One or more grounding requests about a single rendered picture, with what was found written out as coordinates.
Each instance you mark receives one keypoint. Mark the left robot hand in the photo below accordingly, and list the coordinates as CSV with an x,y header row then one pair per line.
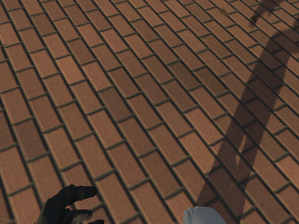
x,y
54,212

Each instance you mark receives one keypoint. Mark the robot right thigh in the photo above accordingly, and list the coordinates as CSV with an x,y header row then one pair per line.
x,y
202,215

